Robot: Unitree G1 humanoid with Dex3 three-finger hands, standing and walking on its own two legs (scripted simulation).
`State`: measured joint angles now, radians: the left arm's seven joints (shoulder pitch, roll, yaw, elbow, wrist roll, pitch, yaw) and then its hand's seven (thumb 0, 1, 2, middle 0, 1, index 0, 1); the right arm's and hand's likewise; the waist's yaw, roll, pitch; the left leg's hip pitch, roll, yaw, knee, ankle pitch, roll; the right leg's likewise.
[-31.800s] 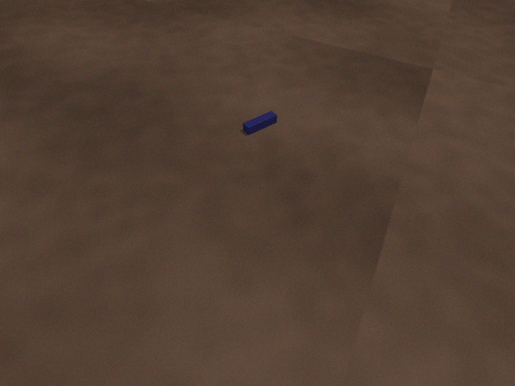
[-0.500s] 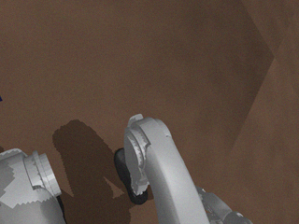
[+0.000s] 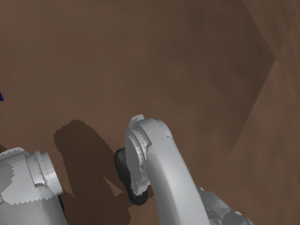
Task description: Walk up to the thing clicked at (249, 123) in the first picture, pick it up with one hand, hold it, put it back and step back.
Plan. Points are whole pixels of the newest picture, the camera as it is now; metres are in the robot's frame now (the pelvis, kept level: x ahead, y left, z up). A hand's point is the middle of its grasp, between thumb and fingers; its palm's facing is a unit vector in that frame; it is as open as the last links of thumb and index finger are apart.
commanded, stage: open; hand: left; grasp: from above
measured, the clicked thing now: out of the picture +0.43 +0.35 -0.28
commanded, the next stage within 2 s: withdraw in 0.22 s
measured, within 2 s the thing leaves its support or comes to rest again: neither
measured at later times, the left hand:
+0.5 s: hand out of the picture +0.43 +0.34 -0.24, palm faces -0.39 -0.15 -0.91, open 13.9 cm
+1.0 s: hand out of the picture +0.42 +0.35 -0.07, palm faces -0.46 -0.12 -0.88, open 13.9 cm
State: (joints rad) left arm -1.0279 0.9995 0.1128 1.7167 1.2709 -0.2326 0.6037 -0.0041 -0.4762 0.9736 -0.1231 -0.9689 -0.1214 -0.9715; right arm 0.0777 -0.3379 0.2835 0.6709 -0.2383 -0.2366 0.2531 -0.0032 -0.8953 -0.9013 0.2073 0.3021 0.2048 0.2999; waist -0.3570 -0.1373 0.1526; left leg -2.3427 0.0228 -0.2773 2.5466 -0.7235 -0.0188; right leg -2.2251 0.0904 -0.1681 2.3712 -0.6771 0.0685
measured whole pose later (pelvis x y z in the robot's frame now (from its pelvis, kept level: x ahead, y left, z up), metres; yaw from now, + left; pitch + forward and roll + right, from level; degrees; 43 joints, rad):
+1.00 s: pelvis -0.01 -0.01 +0.06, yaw +7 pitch +33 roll -8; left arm -0.96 0.72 -0.02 1.32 1.14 -0.12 0.20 0.00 -0.49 1.01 -0.09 -1.01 -0.09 -1.01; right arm 0.13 -0.30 0.08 0.67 -0.09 -0.05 0.18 0.00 -0.90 -0.90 0.21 0.30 0.20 0.30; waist -0.20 0.02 -0.09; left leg -2.24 0.01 -0.15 2.31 -0.66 -0.01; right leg -2.15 0.04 -0.08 2.23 -0.67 0.04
